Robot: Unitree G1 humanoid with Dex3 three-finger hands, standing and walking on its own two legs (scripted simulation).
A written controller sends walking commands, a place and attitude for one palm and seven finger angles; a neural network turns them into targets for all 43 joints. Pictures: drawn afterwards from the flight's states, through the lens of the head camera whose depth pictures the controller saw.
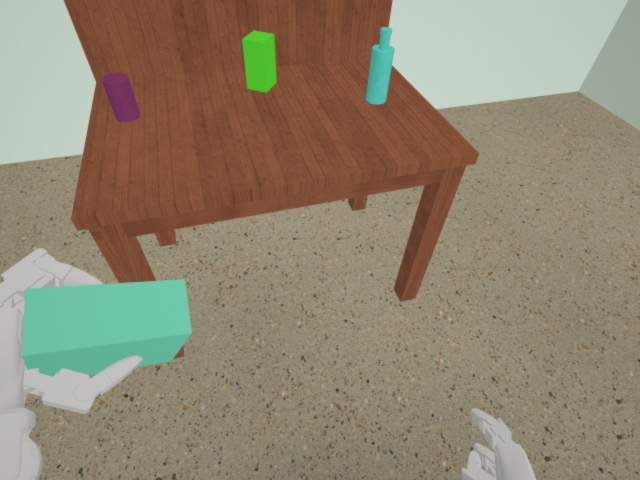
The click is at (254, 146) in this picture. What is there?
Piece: table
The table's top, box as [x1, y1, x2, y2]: [71, 58, 478, 230]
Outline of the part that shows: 478,153 392,66 386,101 382,104 371,104 365,100 365,93 370,58 276,66 277,82 266,93 246,88 244,69 129,79 141,114 136,120 131,122 120,122 115,118 102,83 96,82 71,220 78,230 471,164 475,162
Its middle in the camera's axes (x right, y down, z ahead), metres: -0.14 -0.34 +1.11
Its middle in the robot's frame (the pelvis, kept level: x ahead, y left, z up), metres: +1.04 +0.20 -0.11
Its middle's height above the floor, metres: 0.66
